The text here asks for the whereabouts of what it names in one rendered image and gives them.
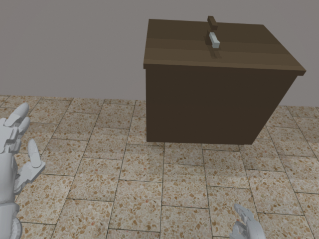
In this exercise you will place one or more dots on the tap lever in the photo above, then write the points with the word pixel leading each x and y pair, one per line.
pixel 215 42

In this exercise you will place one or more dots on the robot left forearm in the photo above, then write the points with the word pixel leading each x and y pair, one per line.
pixel 10 225

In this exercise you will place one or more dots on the robot left hand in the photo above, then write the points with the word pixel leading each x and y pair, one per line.
pixel 11 132

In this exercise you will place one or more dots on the robot right hand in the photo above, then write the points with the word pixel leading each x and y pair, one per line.
pixel 252 229

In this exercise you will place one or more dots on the counter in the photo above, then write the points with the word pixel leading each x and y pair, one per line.
pixel 199 94

